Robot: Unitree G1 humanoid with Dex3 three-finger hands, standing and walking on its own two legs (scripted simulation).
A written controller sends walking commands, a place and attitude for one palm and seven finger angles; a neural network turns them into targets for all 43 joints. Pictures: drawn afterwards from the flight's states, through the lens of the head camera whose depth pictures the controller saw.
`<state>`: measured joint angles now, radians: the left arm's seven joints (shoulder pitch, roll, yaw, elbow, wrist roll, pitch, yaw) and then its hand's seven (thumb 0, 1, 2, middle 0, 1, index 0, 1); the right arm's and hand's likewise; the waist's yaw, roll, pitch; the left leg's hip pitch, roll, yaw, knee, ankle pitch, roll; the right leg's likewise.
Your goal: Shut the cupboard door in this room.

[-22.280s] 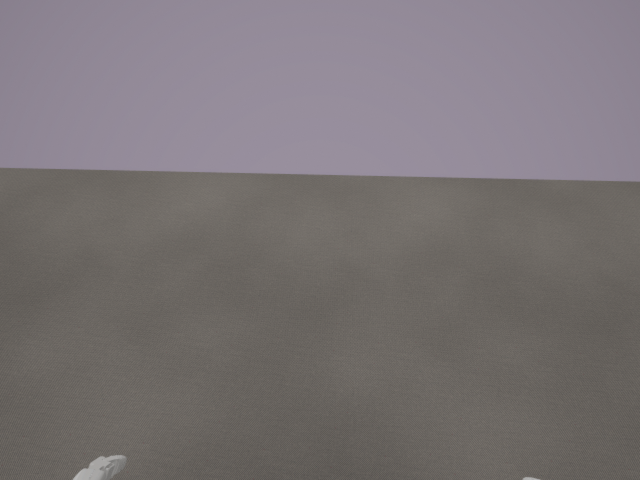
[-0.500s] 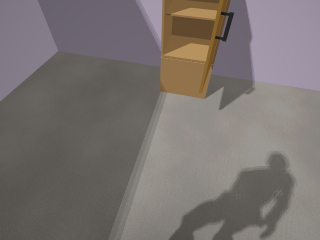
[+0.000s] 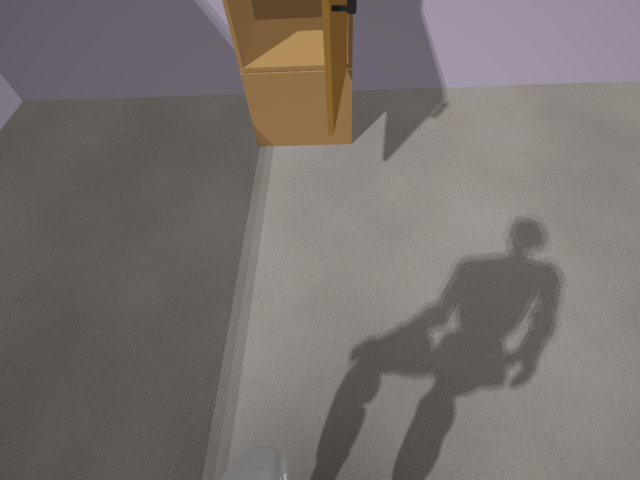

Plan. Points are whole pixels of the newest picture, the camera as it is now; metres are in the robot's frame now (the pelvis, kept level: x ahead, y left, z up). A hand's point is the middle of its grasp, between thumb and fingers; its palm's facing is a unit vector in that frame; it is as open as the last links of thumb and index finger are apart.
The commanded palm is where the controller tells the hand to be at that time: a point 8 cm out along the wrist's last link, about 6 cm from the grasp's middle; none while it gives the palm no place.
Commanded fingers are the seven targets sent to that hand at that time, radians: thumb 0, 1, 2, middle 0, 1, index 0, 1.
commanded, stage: walk around to get in front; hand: left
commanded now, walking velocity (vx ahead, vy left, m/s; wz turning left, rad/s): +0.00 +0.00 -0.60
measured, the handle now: out of the picture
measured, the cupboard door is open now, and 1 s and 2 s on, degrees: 83 83 83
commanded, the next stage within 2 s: none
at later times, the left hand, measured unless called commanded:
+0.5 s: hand (153, 478) +0.12 +0.27 -0.18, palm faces -0.19 -0.95 -0.25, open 7.4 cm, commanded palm none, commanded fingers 0.00 0.90 0.90 -0.20 -0.30 -0.20 -0.30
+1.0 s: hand (267, 373) +0.28 +0.13 -0.16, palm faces -0.62 -0.75 -0.22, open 7.4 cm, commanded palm none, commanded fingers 0.00 0.90 0.90 -0.20 -0.30 -0.20 -0.30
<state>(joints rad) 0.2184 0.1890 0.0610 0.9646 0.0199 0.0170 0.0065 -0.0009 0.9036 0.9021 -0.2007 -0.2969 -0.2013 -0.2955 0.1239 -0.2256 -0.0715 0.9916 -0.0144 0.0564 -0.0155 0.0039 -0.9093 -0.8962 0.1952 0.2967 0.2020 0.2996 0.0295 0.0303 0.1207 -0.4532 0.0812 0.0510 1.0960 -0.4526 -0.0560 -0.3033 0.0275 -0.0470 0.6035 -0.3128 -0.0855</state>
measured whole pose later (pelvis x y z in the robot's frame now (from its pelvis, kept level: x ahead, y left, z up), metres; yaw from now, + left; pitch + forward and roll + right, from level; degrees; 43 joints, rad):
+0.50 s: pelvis +0.03 +0.06 +0.00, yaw -15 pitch +3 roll -1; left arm 0.23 0.28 0.07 0.94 0.02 0.05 0.00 0.00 0.90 0.90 -0.20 -0.30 -0.20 -0.30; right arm 0.08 -0.23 -0.03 0.88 0.00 0.01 -0.02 0.00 -0.91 -0.90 0.19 0.30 0.20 0.30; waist 0.04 -0.04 0.08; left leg -0.29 0.02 0.00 0.55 -0.33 -0.02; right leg -0.34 0.12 0.19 0.61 -0.33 0.00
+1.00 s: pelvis +0.05 +0.05 -0.01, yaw -36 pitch +1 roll -1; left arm 0.07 0.24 0.06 0.89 0.03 0.05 -0.04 0.00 0.91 0.90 -0.20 -0.30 -0.20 -0.30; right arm 0.34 -0.22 -0.07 0.98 -0.02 0.01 0.00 0.00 -0.90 -0.90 0.20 0.30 0.20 0.30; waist -0.05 0.01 0.10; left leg -0.18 0.18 0.33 0.64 -0.44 -0.04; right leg -0.31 -0.03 -0.11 0.65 -0.38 0.01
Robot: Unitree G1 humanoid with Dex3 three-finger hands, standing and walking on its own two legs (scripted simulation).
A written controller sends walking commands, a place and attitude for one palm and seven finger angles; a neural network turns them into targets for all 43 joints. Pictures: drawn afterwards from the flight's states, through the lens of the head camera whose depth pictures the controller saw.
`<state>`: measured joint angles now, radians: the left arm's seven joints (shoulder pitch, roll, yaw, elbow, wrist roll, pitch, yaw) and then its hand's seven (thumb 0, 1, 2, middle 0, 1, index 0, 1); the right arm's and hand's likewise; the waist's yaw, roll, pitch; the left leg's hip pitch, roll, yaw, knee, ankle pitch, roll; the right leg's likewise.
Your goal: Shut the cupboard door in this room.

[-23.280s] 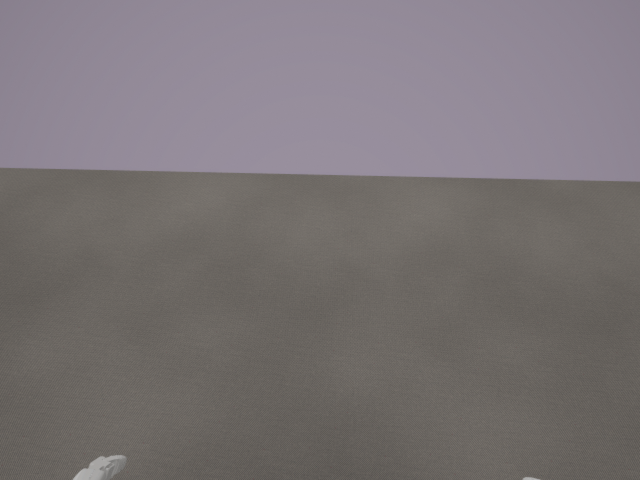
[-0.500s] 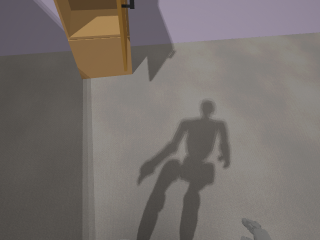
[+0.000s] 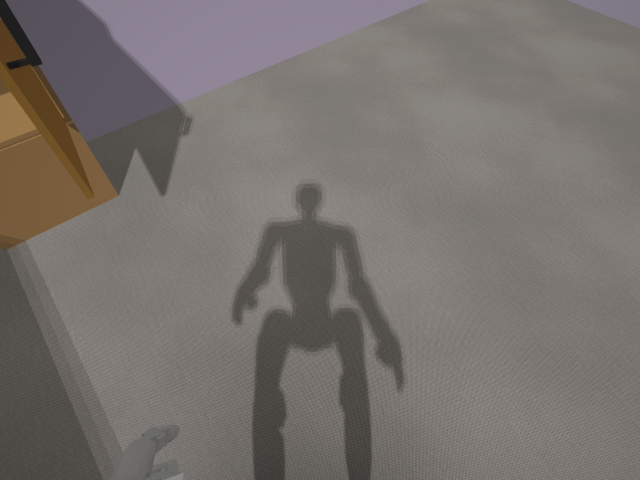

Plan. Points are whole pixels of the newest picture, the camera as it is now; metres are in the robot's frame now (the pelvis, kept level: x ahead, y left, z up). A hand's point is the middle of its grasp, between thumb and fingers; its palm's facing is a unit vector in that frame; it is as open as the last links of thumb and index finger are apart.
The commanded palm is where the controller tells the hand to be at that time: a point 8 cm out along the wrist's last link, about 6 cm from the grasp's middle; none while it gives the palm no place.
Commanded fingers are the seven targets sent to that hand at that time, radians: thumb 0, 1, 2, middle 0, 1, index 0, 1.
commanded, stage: walk around to get in front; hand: left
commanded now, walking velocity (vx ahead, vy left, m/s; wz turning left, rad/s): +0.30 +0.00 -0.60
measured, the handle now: (4, 33) +0.88 +0.64 +0.08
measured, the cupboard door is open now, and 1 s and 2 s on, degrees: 83 83 83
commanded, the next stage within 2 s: none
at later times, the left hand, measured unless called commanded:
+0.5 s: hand (169, 478) +0.14 +0.22 -0.17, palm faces -0.14 -0.97 -0.21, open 7.4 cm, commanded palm none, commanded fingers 0.00 0.90 0.90 -0.20 -0.30 -0.20 -0.30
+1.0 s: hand (329, 224) +0.58 -0.01 -0.15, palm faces -0.56 -0.80 -0.22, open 7.4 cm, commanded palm none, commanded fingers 0.00 0.90 0.90 -0.20 -0.30 -0.20 -0.30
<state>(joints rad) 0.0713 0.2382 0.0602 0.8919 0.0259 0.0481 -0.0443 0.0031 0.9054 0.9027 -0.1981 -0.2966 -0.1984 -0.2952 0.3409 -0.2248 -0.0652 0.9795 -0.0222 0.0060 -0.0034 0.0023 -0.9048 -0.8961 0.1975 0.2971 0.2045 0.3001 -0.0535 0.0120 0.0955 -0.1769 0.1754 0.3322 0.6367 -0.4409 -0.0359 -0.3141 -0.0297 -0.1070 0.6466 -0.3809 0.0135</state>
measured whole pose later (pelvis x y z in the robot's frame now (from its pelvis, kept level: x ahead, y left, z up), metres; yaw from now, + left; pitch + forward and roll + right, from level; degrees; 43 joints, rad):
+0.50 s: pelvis +0.16 +0.01 +0.00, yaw -15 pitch +1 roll -1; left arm 0.41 0.22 0.06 1.04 0.02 -0.02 -0.01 0.00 0.90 0.90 -0.20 -0.30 -0.20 -0.30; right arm 0.07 -0.22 -0.04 0.86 -0.02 -0.04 0.02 0.00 -0.91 -0.90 0.19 0.30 0.20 0.30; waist 0.07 -0.02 0.07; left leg -0.42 0.07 0.08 0.60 -0.17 -0.03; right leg -0.10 0.03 0.13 0.59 -0.48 -0.01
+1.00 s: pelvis +0.34 -0.08 -0.01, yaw -29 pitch +1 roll +1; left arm 0.02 0.21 0.05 0.93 0.04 -0.04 -0.04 0.00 0.91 0.90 -0.20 -0.30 -0.20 -0.29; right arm 0.51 -0.17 -0.05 1.13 -0.02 -0.04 0.00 0.00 -0.91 -0.90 0.19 0.30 0.20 0.30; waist -0.07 0.00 0.09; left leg -0.02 0.18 0.30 0.63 -0.48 -0.07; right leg -0.45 -0.04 -0.14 0.62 -0.16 -0.06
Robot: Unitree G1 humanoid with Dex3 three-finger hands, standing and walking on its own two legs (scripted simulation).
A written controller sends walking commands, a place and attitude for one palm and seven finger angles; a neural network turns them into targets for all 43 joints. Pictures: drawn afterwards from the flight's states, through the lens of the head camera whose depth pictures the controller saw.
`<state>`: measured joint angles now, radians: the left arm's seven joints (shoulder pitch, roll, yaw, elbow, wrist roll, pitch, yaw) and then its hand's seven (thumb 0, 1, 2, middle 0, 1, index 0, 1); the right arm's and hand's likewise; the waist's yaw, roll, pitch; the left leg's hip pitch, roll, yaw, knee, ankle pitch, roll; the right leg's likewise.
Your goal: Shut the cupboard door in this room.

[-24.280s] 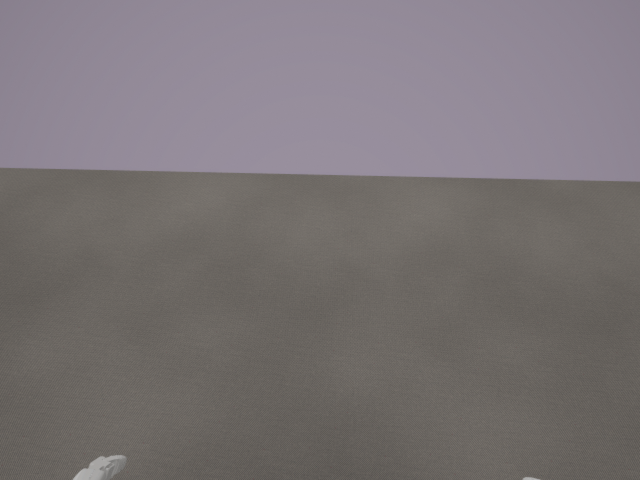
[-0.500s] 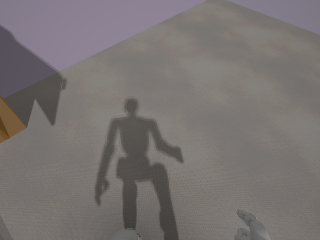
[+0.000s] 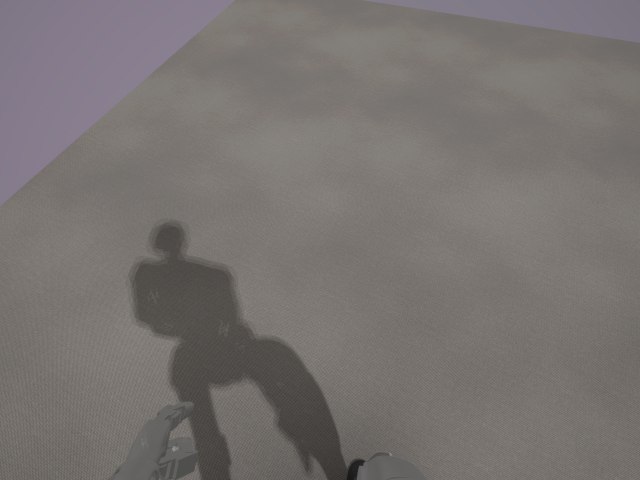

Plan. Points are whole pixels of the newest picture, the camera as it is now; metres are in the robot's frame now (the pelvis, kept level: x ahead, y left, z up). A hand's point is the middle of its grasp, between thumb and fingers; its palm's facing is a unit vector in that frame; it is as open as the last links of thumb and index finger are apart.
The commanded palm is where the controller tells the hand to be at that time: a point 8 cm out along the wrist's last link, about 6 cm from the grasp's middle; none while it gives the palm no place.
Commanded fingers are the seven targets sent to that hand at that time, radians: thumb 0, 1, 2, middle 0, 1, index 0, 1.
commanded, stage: walk around to get in front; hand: left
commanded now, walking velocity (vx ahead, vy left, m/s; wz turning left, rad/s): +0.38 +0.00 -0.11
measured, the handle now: out of the picture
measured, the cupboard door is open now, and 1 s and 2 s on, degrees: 83 83 83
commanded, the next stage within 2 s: walk to a spot facing it in 1.80 s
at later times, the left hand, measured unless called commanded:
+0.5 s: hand (181, 470) +0.16 +0.20 -0.17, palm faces +0.06 -0.98 -0.17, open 7.3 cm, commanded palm none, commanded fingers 0.00 0.90 0.90 -0.20 -0.30 -0.20 -0.30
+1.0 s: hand (247, 227) +0.58 +0.14 -0.15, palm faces -0.17 -0.96 -0.23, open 7.4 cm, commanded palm none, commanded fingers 0.00 0.90 0.90 -0.20 -0.30 -0.20 -0.30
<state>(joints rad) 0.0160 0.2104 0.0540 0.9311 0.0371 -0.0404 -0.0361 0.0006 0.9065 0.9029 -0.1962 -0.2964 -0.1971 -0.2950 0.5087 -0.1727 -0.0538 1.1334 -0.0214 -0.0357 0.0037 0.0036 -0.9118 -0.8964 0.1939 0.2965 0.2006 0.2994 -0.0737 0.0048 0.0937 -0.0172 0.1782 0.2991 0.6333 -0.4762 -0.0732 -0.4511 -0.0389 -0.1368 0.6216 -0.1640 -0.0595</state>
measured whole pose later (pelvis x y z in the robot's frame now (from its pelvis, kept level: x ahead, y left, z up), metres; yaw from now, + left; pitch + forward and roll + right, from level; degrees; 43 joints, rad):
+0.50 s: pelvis +0.22 +0.02 +0.01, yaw -2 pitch +0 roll -1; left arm 0.38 0.18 0.04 1.14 0.02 -0.06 0.00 0.00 0.91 0.90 -0.20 -0.30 -0.20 -0.30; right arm 0.10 -0.20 -0.05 0.97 -0.03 -0.05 0.03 0.00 -0.92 -0.90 0.19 0.30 0.20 0.30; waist 0.05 -0.02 0.04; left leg -0.40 0.09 0.14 0.58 -0.16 0.02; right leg -0.05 -0.01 -0.10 0.54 -0.44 -0.01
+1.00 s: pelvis +0.43 -0.03 +0.00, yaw -8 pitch -1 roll +1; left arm 0.08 0.19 0.06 1.01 0.03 -0.05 -0.02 0.00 0.91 0.90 -0.20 -0.30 -0.20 -0.30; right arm 0.49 -0.12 -0.05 1.18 -0.02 -0.04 0.00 0.00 -0.91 -0.90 0.20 0.30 0.20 0.30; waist -0.05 0.02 0.08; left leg -0.01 0.13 0.24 0.57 -0.47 -0.06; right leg -0.43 -0.07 -0.14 0.60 -0.16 -0.04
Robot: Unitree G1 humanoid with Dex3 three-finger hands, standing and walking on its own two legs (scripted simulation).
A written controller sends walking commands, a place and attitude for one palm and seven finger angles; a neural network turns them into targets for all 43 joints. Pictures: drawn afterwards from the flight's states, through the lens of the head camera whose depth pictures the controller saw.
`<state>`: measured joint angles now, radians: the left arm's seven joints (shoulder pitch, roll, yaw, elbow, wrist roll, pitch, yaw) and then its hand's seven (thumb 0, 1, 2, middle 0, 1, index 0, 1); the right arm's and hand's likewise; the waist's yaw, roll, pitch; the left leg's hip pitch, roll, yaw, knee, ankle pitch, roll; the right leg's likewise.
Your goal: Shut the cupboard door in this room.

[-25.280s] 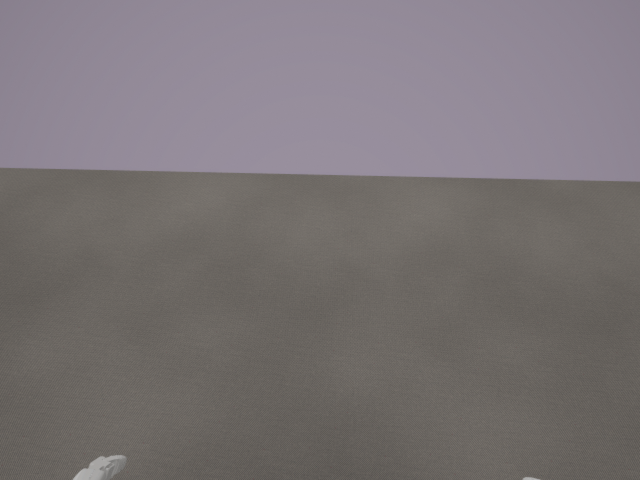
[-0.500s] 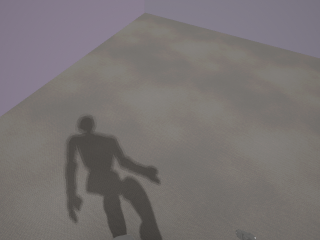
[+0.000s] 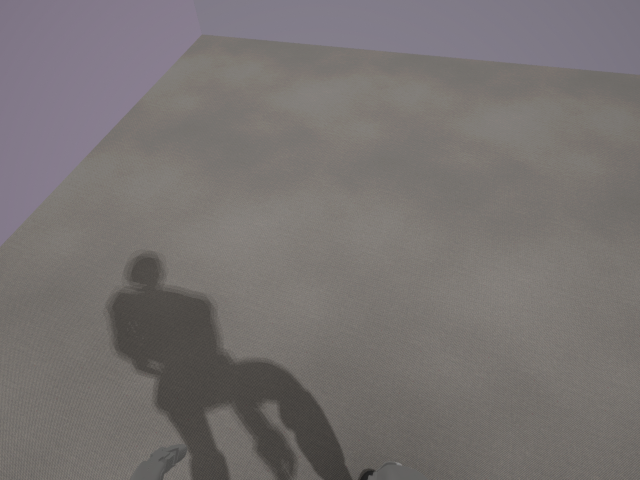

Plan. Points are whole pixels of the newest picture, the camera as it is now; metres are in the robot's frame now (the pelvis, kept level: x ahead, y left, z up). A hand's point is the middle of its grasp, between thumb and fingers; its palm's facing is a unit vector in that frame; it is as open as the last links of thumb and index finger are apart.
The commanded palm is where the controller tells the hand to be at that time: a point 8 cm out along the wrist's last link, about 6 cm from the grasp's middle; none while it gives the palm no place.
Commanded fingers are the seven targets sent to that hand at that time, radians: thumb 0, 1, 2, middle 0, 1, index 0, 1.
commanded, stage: walk around to get in front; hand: left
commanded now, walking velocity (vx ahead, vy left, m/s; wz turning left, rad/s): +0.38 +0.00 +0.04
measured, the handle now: out of the picture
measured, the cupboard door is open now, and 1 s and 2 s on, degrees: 83 83 83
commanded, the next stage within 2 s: walk to a spot facing it in 0.80 s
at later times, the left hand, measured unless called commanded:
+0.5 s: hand out of the picture +0.11 +0.17 -0.16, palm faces +0.19 -0.97 -0.14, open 7.3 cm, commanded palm none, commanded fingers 0.00 0.90 0.90 -0.20 -0.30 -0.20 -0.30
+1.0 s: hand (229, 256) +0.53 +0.19 -0.14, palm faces -0.05 -0.97 -0.24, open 7.4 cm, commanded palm none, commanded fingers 0.00 0.90 0.90 -0.20 -0.30 -0.20 -0.30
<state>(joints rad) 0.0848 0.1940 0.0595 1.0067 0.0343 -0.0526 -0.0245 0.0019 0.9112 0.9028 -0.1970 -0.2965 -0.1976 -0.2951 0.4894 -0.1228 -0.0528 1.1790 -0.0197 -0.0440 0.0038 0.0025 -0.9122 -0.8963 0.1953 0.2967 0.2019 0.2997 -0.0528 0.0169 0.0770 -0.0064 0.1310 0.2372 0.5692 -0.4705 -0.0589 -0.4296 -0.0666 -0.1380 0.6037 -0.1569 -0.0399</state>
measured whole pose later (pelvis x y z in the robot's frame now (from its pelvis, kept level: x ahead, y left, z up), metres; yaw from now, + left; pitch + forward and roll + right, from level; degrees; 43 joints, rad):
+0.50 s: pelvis +0.20 +0.02 +0.01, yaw +5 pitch -1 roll -1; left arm 0.41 0.14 0.03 1.16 0.03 -0.08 0.01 0.00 0.91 0.90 -0.20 -0.30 -0.20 -0.30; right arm 0.08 -0.19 -0.05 0.99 -0.03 -0.03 0.04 0.00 -0.91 -0.90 0.19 0.30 0.20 0.30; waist 0.06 -0.01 0.06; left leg -0.43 0.09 0.13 0.60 -0.20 0.01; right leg 0.02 -0.05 -0.23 0.41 -0.40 0.02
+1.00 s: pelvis +0.40 +0.00 +0.01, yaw +0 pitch +0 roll +2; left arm 0.10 0.19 0.05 1.00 0.03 -0.04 -0.02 0.00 0.91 0.90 -0.20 -0.30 -0.20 -0.29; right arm 0.43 -0.14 -0.06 1.14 -0.02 -0.05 0.00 0.00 -0.92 -0.90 0.19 0.30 0.20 0.30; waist -0.06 0.00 0.06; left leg -0.05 0.09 0.23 0.49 -0.40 -0.05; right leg -0.40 -0.10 -0.12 0.57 -0.12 0.00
